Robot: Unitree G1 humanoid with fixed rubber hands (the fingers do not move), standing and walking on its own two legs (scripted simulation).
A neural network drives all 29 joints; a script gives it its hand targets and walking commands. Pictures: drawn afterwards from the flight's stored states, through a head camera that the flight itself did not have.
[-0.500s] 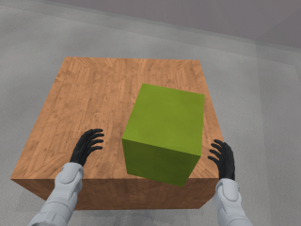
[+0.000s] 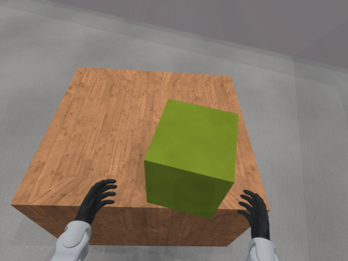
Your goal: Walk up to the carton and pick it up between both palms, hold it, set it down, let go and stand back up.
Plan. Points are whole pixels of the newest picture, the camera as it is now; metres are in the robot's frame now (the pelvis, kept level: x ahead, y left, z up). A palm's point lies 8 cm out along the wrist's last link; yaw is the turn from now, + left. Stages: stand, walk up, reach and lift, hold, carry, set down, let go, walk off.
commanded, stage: set down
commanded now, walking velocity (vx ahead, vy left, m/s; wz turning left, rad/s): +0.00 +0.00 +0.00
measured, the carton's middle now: (190, 160) +0.42 -0.03 -0.09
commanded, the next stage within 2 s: let go in 1.24 s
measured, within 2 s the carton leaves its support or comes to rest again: neither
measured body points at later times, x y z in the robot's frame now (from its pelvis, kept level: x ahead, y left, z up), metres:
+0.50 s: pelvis +0.04 -0.01 +0.01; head +0.01 -0.01 +0.46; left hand +0.22 +0.21 -0.06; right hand +0.21 -0.22 -0.06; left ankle +0.03 +0.12 -0.73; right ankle -0.02 -0.15 -0.73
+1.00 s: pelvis +0.04 -0.04 +0.01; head +0.03 -0.04 +0.46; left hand +0.21 +0.19 -0.06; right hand +0.22 -0.24 -0.07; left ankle +0.03 +0.12 -0.73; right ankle -0.02 -0.15 -0.73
